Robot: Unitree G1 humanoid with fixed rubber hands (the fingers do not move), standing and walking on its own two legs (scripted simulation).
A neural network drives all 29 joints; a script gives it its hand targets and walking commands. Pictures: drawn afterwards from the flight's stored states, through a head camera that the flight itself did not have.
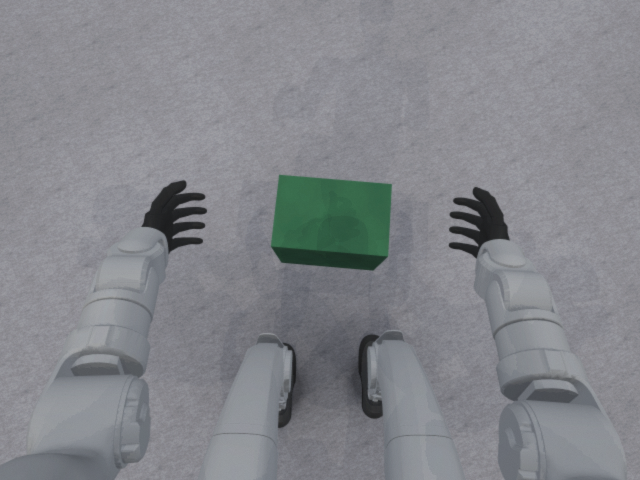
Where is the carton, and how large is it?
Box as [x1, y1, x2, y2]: [271, 175, 391, 270]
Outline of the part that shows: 279,175 271,246 282,262 372,270 387,256 391,184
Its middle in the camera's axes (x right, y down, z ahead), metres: +0.02 -0.02 +0.98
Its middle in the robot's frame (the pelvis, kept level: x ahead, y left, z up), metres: +0.50 -0.01 -0.56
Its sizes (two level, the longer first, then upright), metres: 0.256 0.166 0.244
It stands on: the floor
